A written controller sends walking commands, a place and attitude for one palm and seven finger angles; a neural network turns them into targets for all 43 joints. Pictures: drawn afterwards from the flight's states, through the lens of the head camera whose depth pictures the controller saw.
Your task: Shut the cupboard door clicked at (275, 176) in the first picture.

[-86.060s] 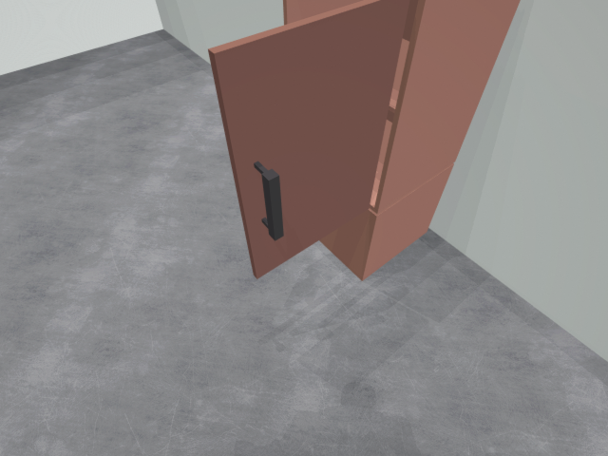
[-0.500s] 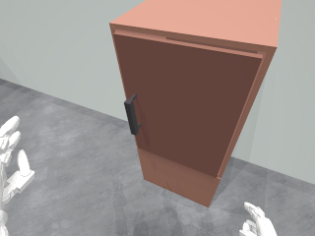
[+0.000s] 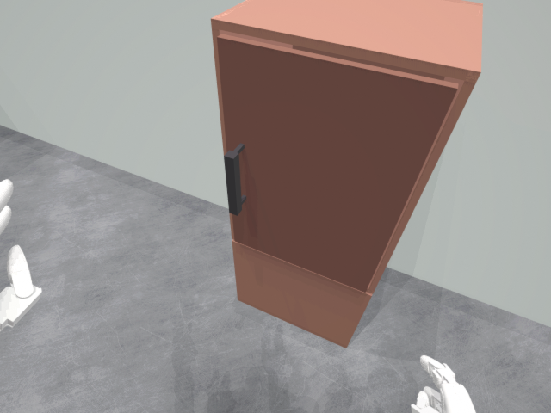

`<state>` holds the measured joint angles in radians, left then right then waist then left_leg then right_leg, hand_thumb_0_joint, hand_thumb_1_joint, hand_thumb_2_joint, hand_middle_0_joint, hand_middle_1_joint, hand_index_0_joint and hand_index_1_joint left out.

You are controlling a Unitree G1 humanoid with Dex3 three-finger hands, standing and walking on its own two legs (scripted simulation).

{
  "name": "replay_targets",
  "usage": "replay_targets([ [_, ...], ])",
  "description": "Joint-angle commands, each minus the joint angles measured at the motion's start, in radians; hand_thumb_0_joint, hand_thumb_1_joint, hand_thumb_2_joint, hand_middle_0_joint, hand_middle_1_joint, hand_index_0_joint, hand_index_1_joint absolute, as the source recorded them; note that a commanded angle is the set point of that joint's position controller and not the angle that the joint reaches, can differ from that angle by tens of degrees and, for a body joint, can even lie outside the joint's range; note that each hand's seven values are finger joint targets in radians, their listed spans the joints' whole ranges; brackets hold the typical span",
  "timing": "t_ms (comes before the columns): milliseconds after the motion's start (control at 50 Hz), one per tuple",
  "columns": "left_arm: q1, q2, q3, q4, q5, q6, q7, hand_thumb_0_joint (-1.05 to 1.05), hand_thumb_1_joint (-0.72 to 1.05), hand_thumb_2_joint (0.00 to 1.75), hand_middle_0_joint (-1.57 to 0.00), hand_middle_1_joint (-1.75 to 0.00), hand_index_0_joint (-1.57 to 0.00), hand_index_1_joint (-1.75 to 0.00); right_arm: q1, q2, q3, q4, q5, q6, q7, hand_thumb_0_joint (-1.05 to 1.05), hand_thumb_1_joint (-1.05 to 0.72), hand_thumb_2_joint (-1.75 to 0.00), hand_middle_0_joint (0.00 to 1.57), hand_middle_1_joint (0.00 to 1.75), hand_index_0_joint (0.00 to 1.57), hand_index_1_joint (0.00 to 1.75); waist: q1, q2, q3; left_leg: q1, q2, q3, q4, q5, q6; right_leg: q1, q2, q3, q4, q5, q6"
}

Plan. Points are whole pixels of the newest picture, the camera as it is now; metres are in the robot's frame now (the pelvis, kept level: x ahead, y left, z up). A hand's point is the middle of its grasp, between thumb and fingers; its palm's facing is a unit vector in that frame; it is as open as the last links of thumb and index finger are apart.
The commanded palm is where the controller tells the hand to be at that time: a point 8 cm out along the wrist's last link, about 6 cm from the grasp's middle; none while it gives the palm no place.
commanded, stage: step back with the hand held close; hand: left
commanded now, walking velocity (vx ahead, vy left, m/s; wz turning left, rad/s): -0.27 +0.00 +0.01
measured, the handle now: (237, 180) +0.62 +0.13 -0.05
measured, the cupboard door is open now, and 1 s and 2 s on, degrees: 0 0 0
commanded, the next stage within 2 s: stop stepping back and stand still in 0.66 s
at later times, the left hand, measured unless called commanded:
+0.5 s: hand out of the picture +0.13 +0.31 +0.19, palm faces +0.53 -0.72 -0.45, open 7.5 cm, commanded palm +0.07 +0.32 +0.19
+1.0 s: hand out of the picture +0.02 +0.27 +0.20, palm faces +0.53 -0.73 -0.43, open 7.4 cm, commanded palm -0.01 +0.28 +0.19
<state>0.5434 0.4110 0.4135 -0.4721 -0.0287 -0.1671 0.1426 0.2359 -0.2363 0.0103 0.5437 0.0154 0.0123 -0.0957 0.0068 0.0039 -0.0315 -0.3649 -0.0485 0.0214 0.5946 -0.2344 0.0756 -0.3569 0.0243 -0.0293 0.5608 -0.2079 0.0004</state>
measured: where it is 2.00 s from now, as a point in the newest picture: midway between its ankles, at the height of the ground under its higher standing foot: outside the picture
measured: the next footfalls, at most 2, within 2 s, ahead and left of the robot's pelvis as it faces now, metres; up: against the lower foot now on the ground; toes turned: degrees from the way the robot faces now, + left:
right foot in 0.76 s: -0.20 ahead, -0.09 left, +0.00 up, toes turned -4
left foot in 1.04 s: -0.10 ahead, +0.15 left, +0.00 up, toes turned +2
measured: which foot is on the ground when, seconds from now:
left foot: down 0.00-0.82, up 0.84-1.00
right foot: down 0.00-0.34, up 0.36-0.74, down 0.76-1.00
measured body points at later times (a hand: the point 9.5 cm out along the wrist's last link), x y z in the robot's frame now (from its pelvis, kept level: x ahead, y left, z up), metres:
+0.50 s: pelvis -0.05 +0.02 +0.00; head -0.05 +0.05 +0.45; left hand +0.09 +0.34 +0.21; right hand +0.11 -0.21 -0.07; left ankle +0.05 +0.08 -0.73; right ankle -0.14 -0.13 -0.66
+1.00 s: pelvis -0.16 -0.01 +0.00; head -0.22 -0.01 +0.44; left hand -0.02 +0.31 +0.22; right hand -0.06 -0.28 -0.10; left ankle -0.12 +0.11 -0.71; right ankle -0.29 -0.11 -0.73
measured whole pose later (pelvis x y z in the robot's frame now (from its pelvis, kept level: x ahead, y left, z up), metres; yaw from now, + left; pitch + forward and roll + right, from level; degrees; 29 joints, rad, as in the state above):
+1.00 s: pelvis -0.16 -0.01 +0.00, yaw -3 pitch +2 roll +0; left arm 0.55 0.46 0.49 -0.44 -0.06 -0.21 0.15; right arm 0.37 -0.27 -0.01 0.69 0.01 -0.04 -0.08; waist 0.04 -0.02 -0.18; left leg -0.46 0.02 0.04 0.79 -0.30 0.00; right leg -0.06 0.01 -0.02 0.50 -0.47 -0.02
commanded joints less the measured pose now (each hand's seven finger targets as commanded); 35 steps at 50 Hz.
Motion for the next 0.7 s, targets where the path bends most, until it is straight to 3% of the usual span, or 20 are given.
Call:
replay_targets([
  [0,-0.132,0.181,0.135,-0.203,0.017,-0.084,0.026,0.0,0.9,0.9,-0.2,-0.3,-0.2,-0.3,-0.106,-0.146,-0.064,-0.148,-0.011,-0.073,-0.012,0.0,-0.9,-0.9,0.2,0.3,0.2,0.3,-0.01,0.151,-0.01,-0.49,0.233,-0.257,-0.348,-0.484,0.056,0.412,-0.009,0.096,0.117,0.0,0.013],
  [20,-0.129,0.201,0.155,-0.2,0.021,-0.086,0.024,0.0,0.9,0.9,-0.2,-0.3,-0.2,-0.3,-0.11,-0.152,-0.068,-0.147,-0.013,-0.078,-0.011,0.0,-0.9,-0.9,0.2,0.3,0.2,0.3,-0.007,0.152,-0.017,-0.487,0.229,-0.254,-0.34,-0.487,0.056,0.415,-0.003,0.103,0.115,0.009,0.013],
  [40,-0.119,0.181,0.14,-0.197,0.02,-0.09,0.022,0.0,0.9,0.9,-0.2,-0.3,-0.2,-0.3,-0.102,-0.141,-0.065,-0.146,-0.012,-0.079,-0.008,0.0,-0.9,-0.9,0.2,0.3,0.2,0.3,-0.01,0.119,-0.025,-0.491,0.22,-0.25,-0.316,-0.477,0.055,0.418,-0.015,0.118,0.11,0.015,0.008],
  [80,-0.096,0.182,0.145,-0.185,0.02,-0.091,0.023,0.0,0.9,0.9,-0.2,-0.3,-0.2,-0.3,-0.094,-0.142,-0.071,-0.146,-0.01,-0.077,0.002,0.0,-0.9,-0.9,0.2,0.3,0.2,0.3,-0.012,0.054,-0.024,-0.483,0.176,-0.205,-0.213,-0.459,0.044,0.365,-0.06,0.203,0.049,-0.022,-0.015],
  [120,-0.097,0.199,0.153,-0.204,0.02,-0.097,0.025,0.0,0.9,0.9,-0.2,-0.3,-0.2,-0.3,-0.085,-0.144,-0.08,-0.14,-0.015,-0.076,0.015,0.0,-0.9,-0.9,0.2,0.3,0.2,0.3,-0.014,-0.01,-0.022,-0.377,0.13,-0.161,-0.077,-0.403,0.01,0.205,-0.147,0.318,-0.087,-0.158,-0.058],
  [160,-0.108,0.198,0.13,-0.23,0.009,-0.1,0.037,0.0,0.9,0.9,-0.2,-0.3,-0.2,-0.3,-0.086,-0.118,-0.073,-0.127,-0.016,-0.074,0.028,0.0,-0.9,-0.9,0.2,0.3,0.2,0.3,-0.023,-0.096,-0.014,-0.221,0.087,-0.127,0.053,-0.281,-0.03,0.014,-0.244,0.393,-0.207,-0.261,-0.11],
  [200,-0.092,0.208,0.13,-0.236,-0.001,-0.1,0.05,0.0,0.9,0.9,-0.2,-0.3,-0.2,-0.3,-0.081,-0.103,-0.07,-0.111,-0.014,-0.066,0.035,0.0,-0.9,-0.9,0.2,0.3,0.2,0.3,-0.028,-0.138,-0.052,-0.104,0.07,-0.093,0.133,-0.191,-0.048,-0.057,-0.294,0.372,-0.259,-0.257,-0.133],
  [240,-0.054,0.23,0.157,-0.246,-0.006,-0.106,0.06,0.0,0.9,0.9,-0.2,-0.3,-0.2,-0.3,-0.082,-0.097,-0.066,-0.107,-0.012,-0.063,0.032,0.0,-0.9,-0.9,0.2,0.3,0.2,0.3,-0.03,-0.108,-0.09,-0.061,0.084,-0.102,0.059,-0.151,-0.042,-0.046,-0.261,0.288,-0.209,-0.174,-0.108],
  [280,-0.038,0.242,0.175,-0.284,-0.006,-0.115,0.062,0.0,0.9,0.9,-0.2,-0.3,-0.2,-0.3,-0.091,-0.113,-0.068,-0.117,-0.01,-0.061,0.021,0.0,-0.9,-0.9,0.2,0.3,0.2,0.3,-0.032,0.006,-0.079,-0.074,0.134,-0.167,-0.095,-0.2,-0.01,-0.059,-0.152,0.192,-0.109,-0.185,-0.052],
  [300,-0.029,0.247,0.194,-0.295,-0.003,-0.123,0.064,0.0,0.9,0.9,-0.2,-0.3,-0.2,-0.3,-0.099,-0.123,-0.067,-0.119,-0.011,-0.067,0.012,0.0,-0.9,-0.9,0.2,0.3,0.2,0.3,-0.029,0.103,-0.081,-0.178,0.202,-0.236,-0.213,-0.272,0.02,0.035,-0.073,0.128,0.011,-0.16,-0.02],
  [320,-0.025,0.25,0.221,-0.293,0.005,-0.131,0.062,0.0,0.9,0.9,-0.2,-0.3,-0.2,-0.3,-0.126,-0.135,-0.072,-0.123,-0.016,-0.082,0.002,0.0,-0.9,-0.9,0.2,0.3,0.2,0.3,-0.015,0.233,-0.085,-0.354,0.306,-0.344,-0.36,-0.401,0.059,0.205,0.009,0.068,0.21,-0.086,0.006],
  [340,-0.038,0.238,0.224,-0.298,0.01,-0.132,0.054,0.0,0.9,0.9,-0.2,-0.3,-0.2,-0.3,-0.128,-0.128,-0.073,-0.116,-0.024,-0.092,0.002,0.0,-0.9,-0.9,0.2,0.3,0.2,0.3,-0.009,0.289,-0.088,-0.452,0.379,-0.392,-0.453,-0.485,0.077,0.293,0.052,0.047,0.365,-0.101,0.017],
  [380,-0.085,0.244,0.236,-0.298,0.01,-0.137,0.045,0.0,0.9,0.9,-0.2,-0.3,-0.2,-0.3,-0.116,-0.128,-0.086,-0.092,-0.032,-0.113,0.006,0.0,-0.9,-0.9,0.2,0.3,0.2,0.3,-0.017,0.243,-0.099,-0.452,0.416,-0.387,-0.485,-0.506,0.083,0.289,0.073,0.067,0.546,-0.172,0.022],
  [420,-0.103,0.226,0.22,-0.288,0.007,-0.136,0.035,0.0,0.9,0.9,-0.2,-0.3,-0.2,-0.3,-0.124,-0.124,-0.093,-0.083,-0.038,-0.134,0.013,0.0,-0.9,-0.9,0.2,0.3,0.2,0.3,-0.01,0.181,-0.09,-0.328,0.39,-0.339,-0.42,-0.38,0.076,0.195,0.061,0.066,0.515,-0.21,0.025],
  [480,-0.062,0.154,0.124,-0.252,-0.019,-0.124,0.027,0.0,0.9,0.9,-0.2,-0.3,-0.2,-0.3,-0.107,-0.098,-0.075,-0.042,-0.034,-0.164,0.023,0.0,-0.9,-0.9,0.2,0.3,0.2,0.3,-0.005,0.117,-0.091,-0.025,0.323,-0.271,-0.408,-0.211,0.024,0.024,0.056,0.023,0.316,-0.31,0.02],
  [520,-0.081,0.145,0.096,-0.261,-0.024,-0.124,0.022,0.0,0.9,0.9,-0.2,-0.3,-0.2,-0.3,-0.1,-0.101,-0.069,-0.022,-0.037,-0.185,0.026,0.0,-0.9,-0.9,0.2,0.3,0.2,0.3,-0.01,0.173,-0.125,0.135,0.31,-0.257,-0.417,-0.095,-0.001,-0.015,0.057,0.021,0.188,-0.327,0.019],
  [580,-0.152,0.166,0.083,-0.317,-0.035,-0.134,0.008,0.0,0.9,0.9,-0.2,-0.3,-0.2,-0.3,-0.099,-0.101,-0.063,0.01,-0.04,-0.2,0.035,0.0,-0.9,-0.9,0.2,0.3,0.2,0.3,-0.005,0.231,-0.259,0.349,0.3,-0.208,-0.383,0.207,-0.04,-0.007,0.073,0.008,0.032,-0.34,0.015],
  [620,-0.111,0.216,0.133,-0.347,-0.038,-0.138,0.004,0.0,0.9,0.9,-0.2,-0.3,-0.2,-0.3,-0.091,-0.1,-0.07,0.018,-0.049,-0.204,0.045,0.0,-0.9,-0.9,0.2,0.3,0.2,0.3,0.005,0.277,-0.352,0.436,0.279,-0.179,-0.35,0.4,-0.072,0.026,0.091,-0.009,-0.047,-0.308,0.002],
  [640,-0.106,0.207,0.128,-0.367,-0.048,-0.138,-0.004,0.0,0.9,0.9,-0.2,-0.3,-0.2,-0.3,-0.108,-0.086,-0.064,0.004,-0.045,-0.201,0.051,0.0,-0.9,-0.9,0.2,0.3,0.2,0.3,0.01,0.272,-0.377,0.455,0.266,-0.143,-0.328,0.467,-0.079,0.046,0.096,-0.02,-0.075,-0.283,-0.001],
  [680,-0.064,0.27,0.201,-0.407,-0.065,-0.152,-0.014,0.0,0.9,0.9,-0.2,-0.3,-0.2,-0.3,-0.135,-0.078,-0.064,-0.019,-0.042,-0.192,0.056,0.0,-0.9,-0.9,0.2,0.3,0.2,0.3,0.017,0.271,-0.414,0.446,0.253,-0.093,-0.297,0.456,-0.085,0.099,0.089,-0.038,-0.154,-0.214,-0.005],
])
